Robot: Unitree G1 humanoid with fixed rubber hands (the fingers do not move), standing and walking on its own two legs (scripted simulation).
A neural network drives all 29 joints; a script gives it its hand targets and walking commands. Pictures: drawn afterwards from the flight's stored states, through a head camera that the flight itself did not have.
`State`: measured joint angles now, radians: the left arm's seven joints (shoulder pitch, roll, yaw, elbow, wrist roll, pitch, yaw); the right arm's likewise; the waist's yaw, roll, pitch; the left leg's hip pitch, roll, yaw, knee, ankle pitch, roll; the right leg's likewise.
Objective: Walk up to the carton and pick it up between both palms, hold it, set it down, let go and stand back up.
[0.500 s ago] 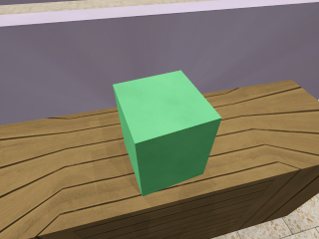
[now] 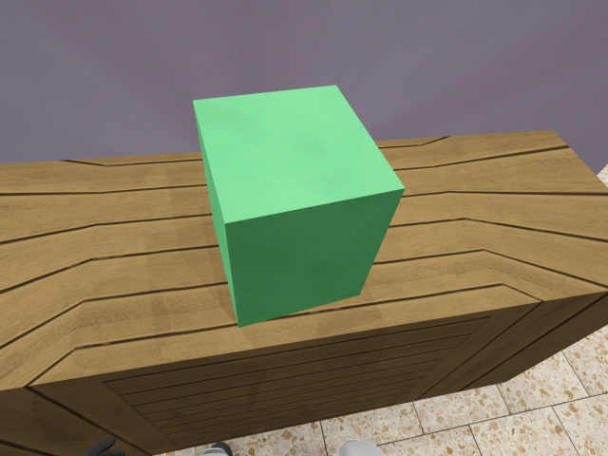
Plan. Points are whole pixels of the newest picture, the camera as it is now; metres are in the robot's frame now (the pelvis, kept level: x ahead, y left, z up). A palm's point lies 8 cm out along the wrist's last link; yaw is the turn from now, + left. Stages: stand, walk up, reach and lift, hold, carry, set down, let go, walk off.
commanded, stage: walk up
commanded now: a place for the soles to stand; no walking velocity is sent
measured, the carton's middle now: (286, 209) +0.46 +0.02 +0.05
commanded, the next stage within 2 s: none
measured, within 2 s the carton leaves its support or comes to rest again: neither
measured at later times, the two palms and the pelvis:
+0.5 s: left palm out of the picture -0.08 +0.11 -0.12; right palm out of the picture +0.05 -0.36 -0.10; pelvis -0.06 -0.14 +0.01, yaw +13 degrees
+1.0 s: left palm out of the picture -0.07 +0.07 -0.11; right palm out of the picture +0.06 -0.42 -0.12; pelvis -0.04 -0.19 +0.02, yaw +21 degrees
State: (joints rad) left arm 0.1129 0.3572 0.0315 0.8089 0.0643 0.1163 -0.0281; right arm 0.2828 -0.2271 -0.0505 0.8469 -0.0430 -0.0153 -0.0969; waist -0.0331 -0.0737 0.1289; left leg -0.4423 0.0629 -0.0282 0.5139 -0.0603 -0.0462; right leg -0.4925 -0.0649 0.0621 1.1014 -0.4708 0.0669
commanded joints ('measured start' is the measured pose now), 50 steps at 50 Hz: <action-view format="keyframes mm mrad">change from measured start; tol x16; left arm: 1 78 28 7 -61 -25 1 -20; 6 306 42 51 -7 -59 -9 -32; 8 138 230 73 -63 -79 -8 -8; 12 -126 77 37 -127 -27 -30 13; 23 258 -27 -42 5 -27 -90 30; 50 90 39 -8 60 -42 -106 50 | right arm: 1 -18 -280 -79 -112 -15 -10 1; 50 90 -111 39 72 33 -15 70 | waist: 1 24 311 -198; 5 118 318 -205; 8 164 -240 -35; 29 17 209 -94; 50 39 35 -87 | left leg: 1 77 215 -287 -241 -295 203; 5 -129 120 -200 -175 -461 99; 7 -344 -162 -12 354 -618 53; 12 -158 -174 -82 785 -422 67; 19 12 -109 -11 171 -484 49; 22 387 -73 -121 -193 -191 127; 24 380 236 -591 -180 -232 254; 30 243 86 -307 -146 89 196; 34 -79 -54 -201 -59 -260 103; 50 65 -57 -179 9 -116 72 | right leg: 1 82 -19 9 -77 -53 -9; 6 371 50 -70 -589 19 -85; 8 28 -307 435 -951 -300 -178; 13 111 -179 108 -708 178 -239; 19 285 -270 208 -784 -157 -238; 26 -107 2 -57 -370 -67 -59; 33 450 3 -72 -597 334 -103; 37 189 -229 205 -874 -146 -188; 50 380 -147 -41 -773 105 -168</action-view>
